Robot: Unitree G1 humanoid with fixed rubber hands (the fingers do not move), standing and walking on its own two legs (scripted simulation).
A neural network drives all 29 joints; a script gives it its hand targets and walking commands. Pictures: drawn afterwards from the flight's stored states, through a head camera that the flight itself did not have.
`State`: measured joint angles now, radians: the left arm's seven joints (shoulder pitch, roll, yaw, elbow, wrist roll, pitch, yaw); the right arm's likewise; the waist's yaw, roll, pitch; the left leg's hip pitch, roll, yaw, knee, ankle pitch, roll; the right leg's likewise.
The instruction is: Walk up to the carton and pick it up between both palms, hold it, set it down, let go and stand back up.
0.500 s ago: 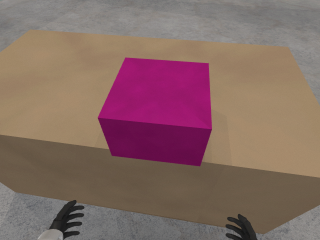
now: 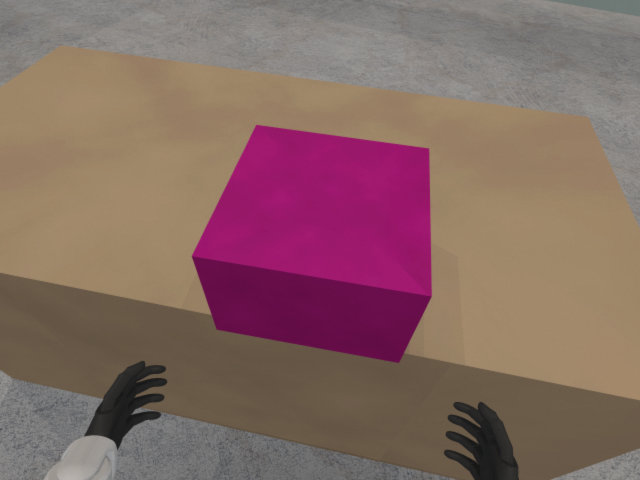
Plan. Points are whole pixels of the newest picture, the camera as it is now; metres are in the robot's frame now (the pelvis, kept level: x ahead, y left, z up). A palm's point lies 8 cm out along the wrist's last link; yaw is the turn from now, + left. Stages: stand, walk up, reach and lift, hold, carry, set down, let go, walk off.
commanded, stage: reach and lift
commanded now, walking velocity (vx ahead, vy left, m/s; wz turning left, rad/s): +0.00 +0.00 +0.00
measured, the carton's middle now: (324, 238) +0.45 +0.01 +0.01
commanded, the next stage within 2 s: none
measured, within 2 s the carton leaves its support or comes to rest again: neither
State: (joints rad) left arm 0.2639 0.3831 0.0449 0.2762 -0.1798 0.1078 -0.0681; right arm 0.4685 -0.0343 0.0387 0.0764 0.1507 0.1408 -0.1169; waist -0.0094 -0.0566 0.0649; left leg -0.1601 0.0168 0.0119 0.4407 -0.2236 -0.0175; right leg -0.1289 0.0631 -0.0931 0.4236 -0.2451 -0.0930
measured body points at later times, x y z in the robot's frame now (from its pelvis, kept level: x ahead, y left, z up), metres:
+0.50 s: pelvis +0.04 +0.01 +0.00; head +0.05 +0.02 +0.45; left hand +0.24 +0.26 +0.01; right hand +0.23 -0.19 -0.01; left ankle +0.01 +0.13 -0.74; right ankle +0.00 -0.05 -0.74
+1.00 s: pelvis +0.02 +0.01 +0.01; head +0.03 +0.02 +0.46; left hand +0.28 +0.26 +0.05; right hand +0.27 -0.20 +0.05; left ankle +0.01 +0.13 -0.74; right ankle +0.00 -0.05 -0.74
